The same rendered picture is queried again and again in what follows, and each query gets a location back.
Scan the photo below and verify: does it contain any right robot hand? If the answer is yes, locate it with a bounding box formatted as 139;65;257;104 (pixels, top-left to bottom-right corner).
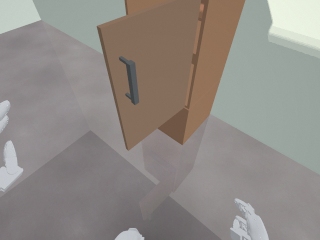
230;198;269;240

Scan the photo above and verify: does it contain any handle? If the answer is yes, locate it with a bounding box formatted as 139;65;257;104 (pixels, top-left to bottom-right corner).
119;56;139;105

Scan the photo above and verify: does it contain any left robot shin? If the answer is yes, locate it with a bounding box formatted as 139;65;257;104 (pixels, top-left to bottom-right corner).
128;228;140;234

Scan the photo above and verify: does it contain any robot left thigh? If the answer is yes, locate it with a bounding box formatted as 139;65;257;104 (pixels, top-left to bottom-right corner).
115;230;145;240

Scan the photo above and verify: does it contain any left robot hand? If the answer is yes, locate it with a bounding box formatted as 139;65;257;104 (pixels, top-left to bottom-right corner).
0;100;23;192

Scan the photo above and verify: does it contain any cupboard door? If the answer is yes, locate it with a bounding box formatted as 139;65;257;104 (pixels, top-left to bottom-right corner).
96;0;201;151

